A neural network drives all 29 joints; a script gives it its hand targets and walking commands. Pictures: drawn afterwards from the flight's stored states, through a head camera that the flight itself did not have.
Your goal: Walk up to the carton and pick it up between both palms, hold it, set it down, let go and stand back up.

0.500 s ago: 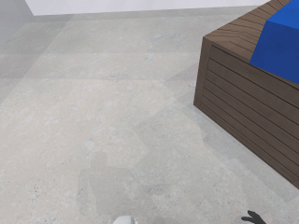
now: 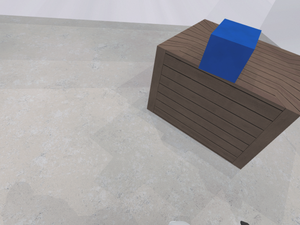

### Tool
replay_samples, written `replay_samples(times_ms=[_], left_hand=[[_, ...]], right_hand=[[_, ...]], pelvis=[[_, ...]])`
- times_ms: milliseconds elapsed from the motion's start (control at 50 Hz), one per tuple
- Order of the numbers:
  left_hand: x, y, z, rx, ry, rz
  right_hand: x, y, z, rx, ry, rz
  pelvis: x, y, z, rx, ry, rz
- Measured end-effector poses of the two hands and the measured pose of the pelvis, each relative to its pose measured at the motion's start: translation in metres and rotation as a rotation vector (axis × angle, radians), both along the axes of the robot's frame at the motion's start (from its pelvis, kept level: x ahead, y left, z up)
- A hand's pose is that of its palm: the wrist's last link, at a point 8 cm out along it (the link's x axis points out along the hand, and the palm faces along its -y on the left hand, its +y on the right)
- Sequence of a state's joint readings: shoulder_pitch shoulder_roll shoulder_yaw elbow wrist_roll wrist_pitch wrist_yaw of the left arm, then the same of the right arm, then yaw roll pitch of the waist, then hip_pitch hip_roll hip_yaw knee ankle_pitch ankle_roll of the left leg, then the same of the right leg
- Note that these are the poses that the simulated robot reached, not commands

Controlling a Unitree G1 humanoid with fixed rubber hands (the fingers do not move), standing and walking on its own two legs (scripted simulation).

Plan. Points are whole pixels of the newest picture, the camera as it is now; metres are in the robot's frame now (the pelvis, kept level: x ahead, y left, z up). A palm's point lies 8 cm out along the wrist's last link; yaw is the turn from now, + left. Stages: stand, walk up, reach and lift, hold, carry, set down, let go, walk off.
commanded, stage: walk up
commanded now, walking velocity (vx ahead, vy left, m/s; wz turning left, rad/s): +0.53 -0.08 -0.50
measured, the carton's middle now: (229, 49) +1.09 -0.47 -0.03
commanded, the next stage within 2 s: none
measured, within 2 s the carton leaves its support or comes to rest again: neither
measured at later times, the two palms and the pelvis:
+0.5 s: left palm (70, 214) +0.19 +0.24 -0.14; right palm out of the picture -0.12 -0.15 -0.12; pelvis +0.05 +0.03 +0.00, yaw -17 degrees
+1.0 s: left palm (134, 147) +0.45 +0.07 -0.18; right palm out of the picture +0.05 -0.23 -0.17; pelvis +0.27 -0.10 -0.05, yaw -24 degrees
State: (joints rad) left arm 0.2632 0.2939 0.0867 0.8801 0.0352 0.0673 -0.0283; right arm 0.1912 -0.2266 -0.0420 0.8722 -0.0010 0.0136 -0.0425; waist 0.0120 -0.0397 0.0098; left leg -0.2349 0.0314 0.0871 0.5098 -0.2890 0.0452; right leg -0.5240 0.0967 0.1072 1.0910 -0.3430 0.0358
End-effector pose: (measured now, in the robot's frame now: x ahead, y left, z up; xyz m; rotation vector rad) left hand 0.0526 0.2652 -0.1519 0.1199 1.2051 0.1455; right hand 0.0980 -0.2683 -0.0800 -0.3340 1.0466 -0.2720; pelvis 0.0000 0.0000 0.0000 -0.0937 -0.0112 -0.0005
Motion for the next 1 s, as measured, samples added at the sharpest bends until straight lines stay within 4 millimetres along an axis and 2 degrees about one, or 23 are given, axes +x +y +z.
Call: replay_samples(times_ms=[60,120,280,420,500,580,660,740,820,880,920,960,1000], left_hand=[[0.027,0.01,0.007,-0.026,-0.067,-0.045],[0.04,0.013,0.009,-0.042,-0.08,-0.098],[0.06,-0.003,0.001,-0.085,-0.013,-0.23],[0.107,-0.021,0.004,-0.081,-0.001,-0.313],[0.138,-0.03,0.007,-0.056,-0.008,-0.357],[0.177,-0.047,0.006,-0.037,-0.033,-0.401],[0.22,-0.077,0.003,-0.055,-0.066,-0.437],[0.269,-0.119,-0.001,-0.08,-0.099,-0.49],[0.33,-0.171,-0.004,-0.116,-0.166,-0.531],[0.374,-0.206,-0.011,-0.122,-0.205,-0.548],[0.396,-0.22,-0.019,-0.113,-0.212,-0.53],[0.406,-0.22,-0.025,-0.087,-0.197,-0.482],[0.397,-0.2,-0.029,-0.033,-0.139,-0.383]], right_hand=[[-0.043,0.005,0.001,-0.001,0.058,-0.061],[-0.075,0.015,0.001,0.011,0.092,-0.116],[-0.142,0.048,-0.007,0.067,0.156,-0.274],[-0.199,0.088,-0.022,0.152,0.279,-0.453],[-0.213,0.115,-0.035,0.22,0.354,-0.507],[-0.214,0.141,-0.046,0.293,0.405,-0.563],[-0.207,0.155,-0.052,0.342,0.456,-0.61],[-0.188,0.157,-0.058,0.375,0.496,-0.658],[-0.161,0.153,-0.062,0.414,0.573,-0.666],[-0.135,0.135,-0.07,0.425,0.626,-0.66],[-0.117,0.114,-0.078,0.422,0.663,-0.647],[-0.091,0.083,-0.084,0.41,0.681,-0.625],[-0.047,0.041,-0.086,0.384,0.625,-0.602]], pelvis=[[-0.002,0.012,0.004,-0.018,0.003,-0.024],[-0.002,0.022,0.007,-0.025,-0.001,-0.07],[0.007,0.035,0.008,-0.017,-0.008,-0.169],[0.028,0.036,0.006,0.016,-0.013,-0.246],[0.047,0.034,0.002,0.028,-0.02,-0.295],[0.069,0.025,-0.004,0.042,-0.032,-0.32],[0.097,0.012,-0.011,0.053,-0.044,-0.351],[0.131,-0.007,-0.019,0.066,-0.047,-0.372],[0.168,-0.029,-0.029,0.075,-0.035,-0.388],[0.2,-0.049,-0.042,0.068,-0.019,-0.398],[0.224,-0.063,-0.051,0.035,-0.01,-0.404],[0.248,-0.078,-0.056,0.002,-0.007,-0.416],[0.27,-0.096,-0.051,0.054,-0.014,-0.414]])
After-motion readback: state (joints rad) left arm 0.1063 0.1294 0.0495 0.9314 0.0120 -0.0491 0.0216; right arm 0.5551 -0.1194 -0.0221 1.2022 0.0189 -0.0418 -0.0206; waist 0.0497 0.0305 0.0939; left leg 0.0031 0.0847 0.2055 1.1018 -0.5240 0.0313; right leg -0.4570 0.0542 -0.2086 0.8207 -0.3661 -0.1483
